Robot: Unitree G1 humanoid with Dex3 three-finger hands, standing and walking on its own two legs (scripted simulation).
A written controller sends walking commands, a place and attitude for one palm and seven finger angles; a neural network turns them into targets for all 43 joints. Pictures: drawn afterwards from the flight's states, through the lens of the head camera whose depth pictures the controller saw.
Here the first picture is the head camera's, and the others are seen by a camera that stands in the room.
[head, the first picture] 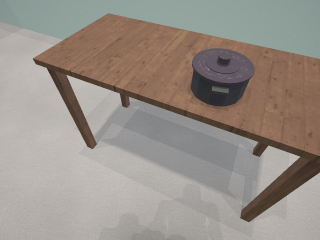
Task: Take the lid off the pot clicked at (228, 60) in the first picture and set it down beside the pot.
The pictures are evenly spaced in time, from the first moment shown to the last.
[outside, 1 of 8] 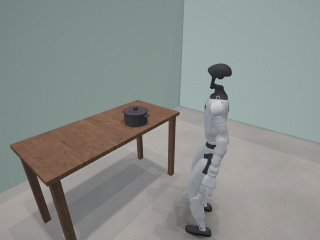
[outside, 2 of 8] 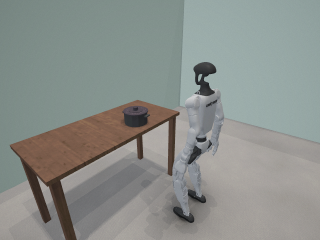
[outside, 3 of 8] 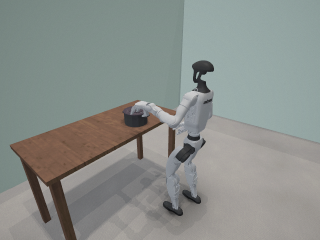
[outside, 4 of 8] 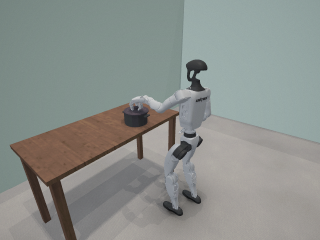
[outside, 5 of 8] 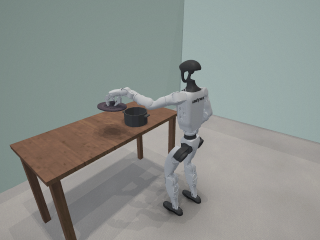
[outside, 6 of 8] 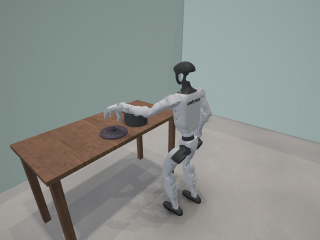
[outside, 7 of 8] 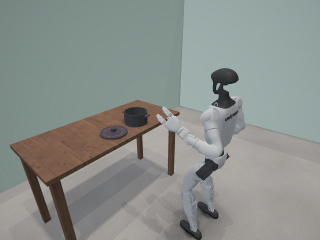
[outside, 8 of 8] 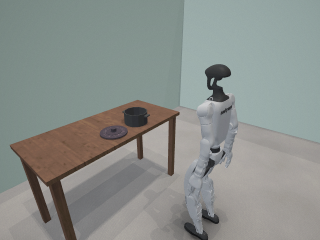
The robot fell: no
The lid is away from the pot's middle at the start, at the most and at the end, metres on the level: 0.00 0.25 0.25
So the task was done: yes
